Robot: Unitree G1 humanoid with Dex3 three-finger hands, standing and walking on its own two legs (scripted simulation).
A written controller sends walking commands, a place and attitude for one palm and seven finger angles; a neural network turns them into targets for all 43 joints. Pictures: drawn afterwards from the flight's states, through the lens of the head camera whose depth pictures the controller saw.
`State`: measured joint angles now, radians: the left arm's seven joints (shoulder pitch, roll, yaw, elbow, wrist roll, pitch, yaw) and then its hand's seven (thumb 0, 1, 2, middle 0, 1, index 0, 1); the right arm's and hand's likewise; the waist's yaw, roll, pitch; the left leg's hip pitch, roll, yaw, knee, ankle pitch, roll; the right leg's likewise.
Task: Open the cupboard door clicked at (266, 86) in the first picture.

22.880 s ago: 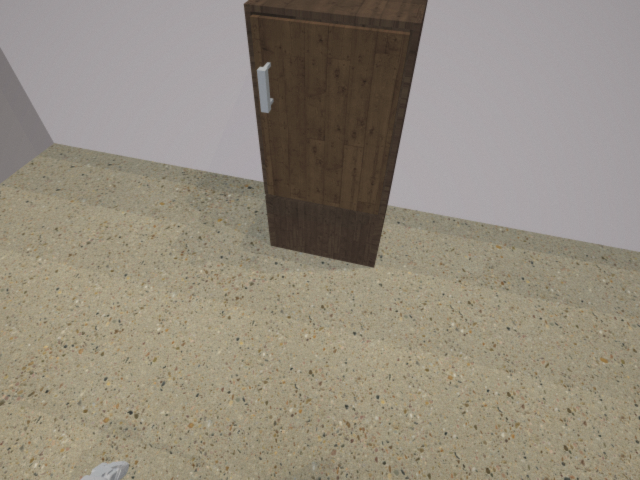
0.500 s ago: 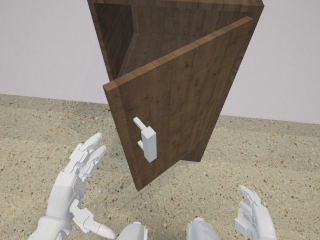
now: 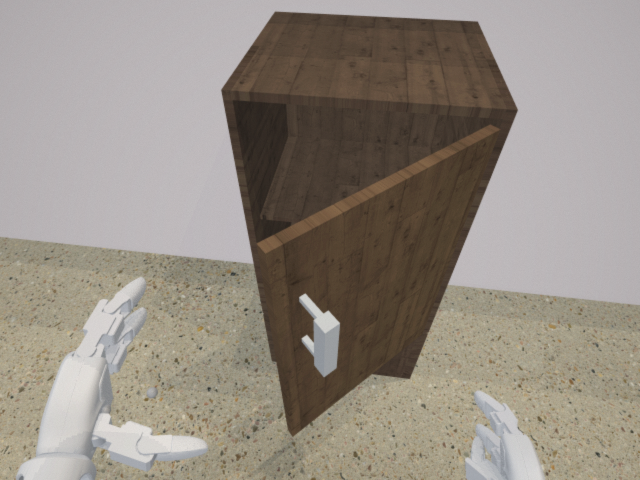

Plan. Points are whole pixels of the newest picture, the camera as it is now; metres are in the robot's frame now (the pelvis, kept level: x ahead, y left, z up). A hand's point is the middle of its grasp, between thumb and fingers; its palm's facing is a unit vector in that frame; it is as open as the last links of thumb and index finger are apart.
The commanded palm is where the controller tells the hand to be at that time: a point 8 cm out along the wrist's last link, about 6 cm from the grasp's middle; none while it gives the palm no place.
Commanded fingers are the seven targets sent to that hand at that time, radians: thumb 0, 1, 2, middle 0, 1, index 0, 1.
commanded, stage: draw the hand back to the body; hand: left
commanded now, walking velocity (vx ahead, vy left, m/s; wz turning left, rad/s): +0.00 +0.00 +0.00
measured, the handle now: (316, 334) +0.31 +0.04 +0.01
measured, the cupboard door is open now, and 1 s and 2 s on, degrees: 45 45 45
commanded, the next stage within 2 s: step back with the hand held close in 0.92 s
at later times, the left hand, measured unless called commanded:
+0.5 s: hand (64, 326) +0.20 +0.24 +0.19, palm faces +0.42 -0.80 -0.42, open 9.6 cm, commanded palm +0.15 +0.28 +0.21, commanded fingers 0.00 0.87 0.88 -0.20 -0.30 -0.20 -0.30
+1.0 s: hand (75, 320) +0.20 +0.23 +0.20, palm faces +0.44 -0.79 -0.42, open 7.4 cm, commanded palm +0.15 +0.26 +0.21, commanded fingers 0.00 0.90 0.90 -0.20 -0.30 -0.20 -0.30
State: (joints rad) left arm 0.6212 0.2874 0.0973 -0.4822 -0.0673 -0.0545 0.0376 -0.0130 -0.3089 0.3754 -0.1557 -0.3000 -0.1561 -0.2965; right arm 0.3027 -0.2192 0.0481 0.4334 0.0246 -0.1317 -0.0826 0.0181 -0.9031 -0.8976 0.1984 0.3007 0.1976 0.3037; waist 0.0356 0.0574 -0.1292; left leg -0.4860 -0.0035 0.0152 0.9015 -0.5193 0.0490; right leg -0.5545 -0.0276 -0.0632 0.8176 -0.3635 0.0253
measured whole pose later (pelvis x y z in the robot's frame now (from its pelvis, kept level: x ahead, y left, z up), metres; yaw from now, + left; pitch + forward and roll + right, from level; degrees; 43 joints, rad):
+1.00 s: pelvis +0.01 -0.03 +0.05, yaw -2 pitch -5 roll -1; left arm 0.46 0.34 0.34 -0.39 -0.04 -0.09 0.11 0.01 0.89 0.89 -0.21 -0.30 -0.21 -0.30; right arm 0.20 -0.23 0.01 0.66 0.00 -0.15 -0.07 0.02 -0.90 -0.90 0.20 0.30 0.20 0.30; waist 0.07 0.08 0.04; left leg -0.02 0.03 0.04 0.42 -0.30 0.00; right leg -0.12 0.02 -0.04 0.38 -0.17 -0.02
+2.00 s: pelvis -0.11 -0.01 +0.03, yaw -1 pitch +0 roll -1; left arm 0.47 0.39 0.44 -0.49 0.01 -0.25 0.16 0.01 0.89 0.89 -0.21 -0.30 -0.21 -0.30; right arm 0.22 -0.20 -0.02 0.62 0.00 -0.10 -0.05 0.02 -0.90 -0.90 0.20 0.30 0.20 0.30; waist -0.02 -0.02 0.05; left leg -0.46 -0.02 0.03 0.80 -0.39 0.01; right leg -0.39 0.05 0.06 0.61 -0.22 0.00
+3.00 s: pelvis -0.32 -0.02 +0.04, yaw -7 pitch -1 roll +0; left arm 0.57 0.41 0.41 -0.48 -0.02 -0.22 0.16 0.01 0.89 0.89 -0.21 -0.30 -0.21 -0.30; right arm 0.26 -0.20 0.01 0.64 -0.01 -0.14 -0.08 0.02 -0.90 -0.90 0.20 0.30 0.20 0.30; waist -0.03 -0.02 -0.04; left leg -0.28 0.00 0.07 0.55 -0.26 0.03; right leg -0.23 0.01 -0.02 0.56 -0.31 -0.02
